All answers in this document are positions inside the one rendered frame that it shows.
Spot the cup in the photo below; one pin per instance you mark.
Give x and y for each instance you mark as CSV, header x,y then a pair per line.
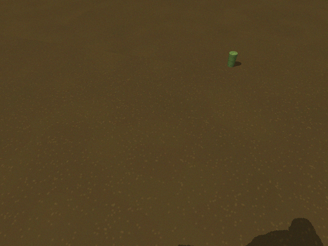
x,y
232,58

